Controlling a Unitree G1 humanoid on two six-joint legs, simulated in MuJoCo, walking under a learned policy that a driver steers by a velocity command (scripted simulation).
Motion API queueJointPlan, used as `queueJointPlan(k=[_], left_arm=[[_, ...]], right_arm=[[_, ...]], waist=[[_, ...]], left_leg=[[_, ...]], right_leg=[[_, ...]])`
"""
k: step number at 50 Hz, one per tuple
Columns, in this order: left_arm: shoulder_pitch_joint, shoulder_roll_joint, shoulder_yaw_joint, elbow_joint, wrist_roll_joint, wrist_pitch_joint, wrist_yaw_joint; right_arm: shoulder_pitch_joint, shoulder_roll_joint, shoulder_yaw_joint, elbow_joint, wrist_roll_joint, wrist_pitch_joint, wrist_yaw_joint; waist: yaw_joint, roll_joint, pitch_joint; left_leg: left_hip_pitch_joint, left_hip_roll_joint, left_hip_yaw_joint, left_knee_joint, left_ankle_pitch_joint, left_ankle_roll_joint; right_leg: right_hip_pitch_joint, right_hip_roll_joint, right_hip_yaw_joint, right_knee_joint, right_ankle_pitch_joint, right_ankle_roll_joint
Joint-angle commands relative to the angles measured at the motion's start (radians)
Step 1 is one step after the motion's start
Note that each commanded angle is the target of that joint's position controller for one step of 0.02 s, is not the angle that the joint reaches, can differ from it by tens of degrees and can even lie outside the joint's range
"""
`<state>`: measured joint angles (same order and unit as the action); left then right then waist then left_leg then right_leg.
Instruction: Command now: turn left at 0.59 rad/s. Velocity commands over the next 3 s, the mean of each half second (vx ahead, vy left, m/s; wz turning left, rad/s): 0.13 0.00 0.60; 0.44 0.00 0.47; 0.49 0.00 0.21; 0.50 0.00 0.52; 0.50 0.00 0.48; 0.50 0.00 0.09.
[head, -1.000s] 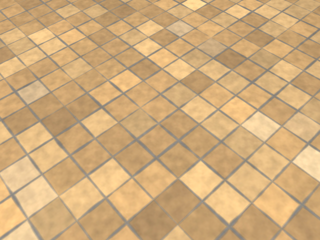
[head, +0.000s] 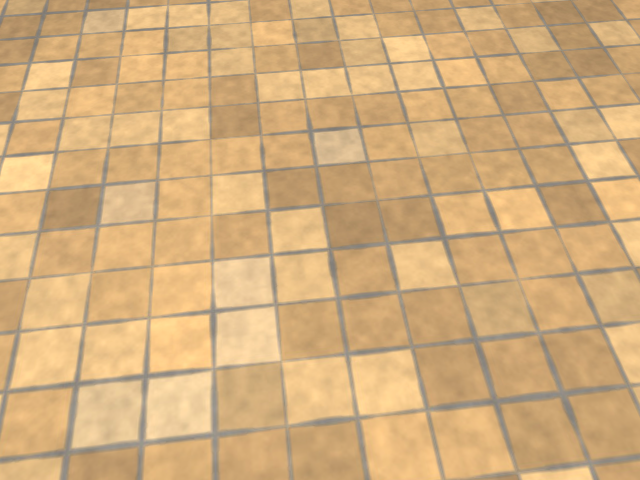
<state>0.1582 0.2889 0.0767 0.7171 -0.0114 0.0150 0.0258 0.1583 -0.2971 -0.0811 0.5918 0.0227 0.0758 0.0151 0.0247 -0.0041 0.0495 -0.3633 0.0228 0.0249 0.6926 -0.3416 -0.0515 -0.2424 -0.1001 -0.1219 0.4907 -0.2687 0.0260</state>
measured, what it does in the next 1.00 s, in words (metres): walks ahead, turning left: left foot, then right foot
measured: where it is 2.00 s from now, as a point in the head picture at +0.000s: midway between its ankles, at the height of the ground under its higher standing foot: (138, 379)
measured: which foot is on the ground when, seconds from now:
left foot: up 0.00-0.02, down 0.04-0.46, up 0.48-0.90, down 0.92-1.00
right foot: down 0.00-0.04, up 0.06-0.44, down 0.46-0.94, up 0.96-1.00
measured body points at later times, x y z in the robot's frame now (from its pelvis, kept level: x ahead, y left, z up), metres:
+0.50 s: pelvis +0.05 +0.01 -0.01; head +0.06 +0.00 +0.44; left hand +0.12 +0.33 -0.08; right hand +0.25 -0.23 -0.10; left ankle -0.01 +0.12 -0.73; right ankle +0.08 -0.10 -0.74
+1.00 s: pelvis +0.22 +0.16 -0.02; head +0.26 +0.18 +0.43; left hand +0.07 +0.40 -0.15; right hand +0.54 +0.07 -0.09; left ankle +0.25 +0.28 -0.74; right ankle +0.12 -0.08 -0.66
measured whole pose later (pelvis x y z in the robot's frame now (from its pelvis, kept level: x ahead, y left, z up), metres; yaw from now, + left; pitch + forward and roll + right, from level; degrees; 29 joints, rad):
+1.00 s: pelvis +0.22 +0.16 -0.02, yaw +32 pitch +2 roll +0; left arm 0.40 0.30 0.05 0.85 -0.03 -0.07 0.00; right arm 0.09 -0.29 -0.05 0.58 0.02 -0.04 0.04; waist 0.06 0.01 0.07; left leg -0.49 -0.03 0.03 0.63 -0.18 0.06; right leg -0.15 -0.09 -0.02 1.01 -0.51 0.01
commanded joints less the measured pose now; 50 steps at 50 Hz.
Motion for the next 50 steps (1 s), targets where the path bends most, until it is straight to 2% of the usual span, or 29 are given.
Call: queueJointPlan(k=[1,2,3,4,5,7,10,12,14,18,20,22,23,24,25,26,27,29,32,35,41,42,44,45,46,47,48,49,50], left_arm=[[0.013,0.172,0.051,-0.032,-0.023,-0.017,-0.004],[0.052,0.126,0.040,-0.026,0.004,-0.020,-0.009],[0.026,0.064,0.012,-0.080,0.062,-0.024,-0.014],[-0.071,0.119,0.028,-0.101,0.040,-0.029,-0.004],[-0.098,0.147,0.037,-0.101,0.013,-0.024,0.000],[-0.073,0.150,0.044,-0.075,0.019,-0.013,0.015],[-0.029,0.127,0.041,-0.065,0.021,-0.015,0.010],[-0.037,0.109,0.031,-0.065,0.013,-0.022,0.001],[-0.082,0.102,0.025,-0.082,0.007,-0.034,-0.012],[-0.101,0.114,0.029,-0.095,-0.004,-0.074,-0.036],[-0.068,0.115,0.033,-0.089,-0.014,-0.092,-0.043],[0.015,0.106,0.039,-0.063,-0.017,-0.107,-0.043],[0.095,0.131,0.049,-0.045,-0.010,-0.111,-0.036],[0.200,0.197,0.060,-0.032,0.016,-0.111,-0.024],[0.233,0.262,0.075,-0.011,0.042,-0.114,-0.037],[0.166,0.208,0.061,-0.030,0.026,-0.117,-0.034],[0.126,0.153,0.045,-0.040,0.010,-0.115,-0.026],[0.104,0.124,0.030,-0.044,0.010,-0.109,-0.013],[0.139,0.119,0.023,-0.028,0.026,-0.116,-0.006],[0.161,0.132,0.024,-0.006,0.026,-0.113,-0.007],[0.227,0.181,0.030,0.054,-0.008,-0.097,-0.017],[0.233,0.191,0.033,0.065,-0.016,-0.093,-0.020],[0.231,0.221,0.039,0.080,-0.026,-0.085,-0.021],[0.224,0.231,0.038,0.087,-0.026,-0.079,-0.018],[0.230,0.216,0.029,0.087,-0.023,-0.077,-0.012],[0.237,0.158,0.003,0.057,0.008,-0.085,-0.009],[0.354,0.031,-0.039,0.024,0.017,-0.105,-0.024],[0.237,0.146,-0.011,0.034,-0.021,-0.125,-0.029],[0.135,0.170,-0.002,-0.011,-0.047,-0.134,-0.031]], right_arm=[[0.066,-0.109,-0.045,-0.054,-0.002,-0.011,0.000],[0.109,-0.183,-0.068,-0.054,-0.001,-0.015,-0.012],[0.105,-0.293,-0.083,-0.083,-0.015,-0.023,-0.024],[0.142,-0.249,-0.072,-0.081,-0.050,-0.047,-0.011],[0.104,-0.224,-0.059,-0.069,-0.050,-0.065,-0.008],[0.006,-0.169,-0.042,-0.070,-0.013,-0.068,-0.022],[-0.028,-0.165,-0.033,-0.074,-0.020,-0.058,-0.038],[0.012,-0.163,-0.035,-0.061,-0.010,-0.059,-0.044],[0.033,-0.174,-0.037,-0.054,-0.005,-0.063,-0.045],[0.049,-0.196,-0.041,-0.044,-0.005,-0.072,-0.035],[0.047,-0.191,-0.036,-0.042,-0.002,-0.072,-0.029],[0.018,-0.162,-0.025,-0.049,0.001,-0.069,-0.030],[0.007,-0.117,-0.012,-0.056,-0.001,-0.073,-0.032],[0.009,-0.034,0.012,-0.073,-0.002,-0.077,-0.031],[-0.015,-0.078,0.001,-0.124,0.015,-0.091,-0.033],[-0.004,-0.140,-0.015,-0.110,0.012,-0.097,-0.033],[0.016,-0.158,-0.025,-0.083,0.005,-0.096,-0.028],[0.024,-0.136,-0.026,-0.065,-0.002,-0.099,-0.018],[-0.005,-0.080,-0.011,-0.067,0.001,-0.107,-0.005],[-0.048,-0.060,-0.001,-0.078,0.001,-0.106,0.002],[-0.181,-0.011,0.027,-0.110,0.005,-0.122,0.040],[-0.187,-0.019,0.025,-0.115,0.005,-0.124,0.045],[-0.139,-0.064,0.004,-0.111,-0.002,-0.125,0.046],[-0.025,-0.103,-0.018,-0.083,-0.003,-0.123,0.042],[0.139,-0.151,-0.046,-0.035,0.000,-0.117,0.031],[0.308,-0.223,-0.069,-0.003,0.000,-0.103,0.009],[0.282,-0.304,-0.067,0.000,-0.003,-0.110,0.008],[0.288,-0.197,-0.041,-0.011,-0.010,-0.123,0.013],[0.241,-0.165,-0.026,0.009,-0.015,-0.133,0.017]], waist=[[-0.038,-0.139,-0.134],[-0.035,0.040,-0.163],[-0.010,0.349,-0.163],[-0.108,0.250,-0.245],[-0.085,0.176,-0.187],[-0.037,0.120,-0.129],[-0.006,0.135,-0.149],[-0.026,0.135,-0.163],[-0.052,0.171,-0.122],[-0.061,0.178,-0.081],[-0.040,0.172,-0.074],[0.021,0.140,-0.066],[0.057,0.097,-0.091],[0.078,-0.080,-0.140],[0.058,-0.225,-0.064],[0.033,-0.183,0.011],[0.020,-0.166,0.043],[0.014,-0.136,0.042],[0.031,-0.114,0.025],[0.046,-0.095,0.032],[0.077,-0.075,0.088],[0.067,-0.078,0.090],[0.008,-0.109,0.031],[-0.069,-0.116,-0.050],[-0.154,-0.100,-0.148],[-0.214,0.010,-0.283],[-0.085,0.275,-0.447],[-0.162,0.142,-0.453],[-0.151,0.135,-0.277]], left_leg=[[0.167,-0.051,0.043,-0.283,0.200,0.077],[0.357,0.066,-0.140,-0.318,0.489,0.131],[0.472,0.325,-0.489,-0.265,0.905,0.302],[0.401,0.377,-0.541,-0.308,0.797,0.428],[0.358,0.312,-0.454,-0.327,0.681,0.387],[0.288,0.219,-0.359,-0.331,0.552,0.292],[0.219,0.168,-0.322,-0.337,0.554,0.284],[0.234,0.143,-0.350,-0.375,0.223,0.281],[0.205,0.141,-0.420,-0.424,-0.086,0.285],[0.145,0.139,-0.497,-0.423,-0.189,0.289],[0.093,0.124,-0.534,-0.411,-0.219,0.279],[-0.004,0.068,-0.525,-0.352,-0.260,0.236],[-0.117,0.020,-0.477,-0.241,-0.285,0.189],[-0.284,-0.091,-0.302,0.059,-0.302,0.115],[-0.475,-0.109,-0.219,0.255,-0.277,0.098],[-0.530,-0.030,-0.220,0.365,-0.196,0.084],[-0.544,-0.016,-0.202,0.407,-0.120,0.070],[-0.535,0.013,-0.180,0.443,0.003,0.050],[-0.502,0.033,-0.137,0.460,0.147,0.026],[-0.490,0.045,-0.110,0.349,0.228,0.006],[-0.316,0.033,-0.008,0.006,0.271,0.057],[-0.291,0.023,0.004,-0.032,0.240,0.077],[-0.154,-0.034,0.044,-0.090,0.166,0.127],[0.014,-0.071,0.065,-0.132,0.184,0.160],[0.270,-0.098,0.066,-0.171,0.244,0.189],[0.609,0.071,-0.165,-0.120,0.255,0.235],[0.827,0.335,-0.731,-0.257,-0.001,0.401],[0.776,0.341,-0.780,-0.357,-0.045,0.379],[0.648,0.303,-0.607,-0.374,0.055,0.337]], right_leg=[[0.074,-0.175,0.092,0.033,0.356,-0.129],[-0.104,-0.101,0.001,0.234,0.138,-0.038],[-0.413,0.041,-0.015,0.524,-0.414,0.055],[-0.447,0.074,0.147,0.684,-0.440,0.059],[-0.457,0.056,0.177,0.731,-0.362,0.046],[-0.452,0.040,0.193,0.675,-0.214,0.041],[-0.356,0.079,0.179,0.627,-0.101,0.059],[-0.347,0.088,0.174,0.481,-0.053,0.056],[-0.328,0.099,0.180,0.349,-0.045,0.045],[-0.220,0.125,0.181,0.169,-0.105,0.013],[-0.117,0.135,0.174,0.089,-0.084,-0.003],[0.067,0.129,0.161,-0.071,0.036,-0.030],[0.226,0.053,0.221,-0.098,0.026,-0.056],[0.377,-0.151,0.465,-0.180,-0.196,-0.127],[0.318,-0.309,0.797,-0.297,-0.454,-0.245],[0.271,-0.310,0.776,-0.310,-0.520,-0.261],[0.258,-0.253,0.670,-0.309,-0.459,-0.228],[0.245,-0.191,0.496,-0.317,-0.254,-0.180],[0.212,-0.149,0.301,-0.337,-0.005,-0.173],[0.217,-0.142,0.189,-0.344,0.135,-0.180],[0.218,-0.169,0.067,-0.363,0.251,-0.180],[0.244,-0.184,0.062,-0.351,0.319,-0.180],[0.298,-0.197,0.030,-0.236,0.708,-0.165],[0.295,-0.185,-0.007,-0.089,0.905,-0.145],[0.202,-0.151,-0.045,0.111,0.940,-0.116],[-0.060,-0.108,-0.044,0.431,0.541,-0.078],[-0.381,0.079,0.068,0.765,-0.308,-0.028],[-0.450,0.062,0.222,0.859,-0.298,-0.038],[-0.522,0.027,0.198,0.862,-0.216,-0.050]])
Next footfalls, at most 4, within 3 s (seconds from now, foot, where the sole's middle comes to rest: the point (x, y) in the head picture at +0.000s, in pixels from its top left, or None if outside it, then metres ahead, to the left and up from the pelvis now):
0.04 left None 0.04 0.12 -0.77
0.46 right None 0.12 -0.09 -0.77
0.92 left None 0.28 0.30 -0.77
1.46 right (213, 370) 0.68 0.29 -0.77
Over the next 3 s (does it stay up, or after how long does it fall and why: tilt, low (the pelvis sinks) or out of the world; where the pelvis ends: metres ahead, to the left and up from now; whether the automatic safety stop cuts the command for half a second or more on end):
stays up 0.92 0.99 -0.01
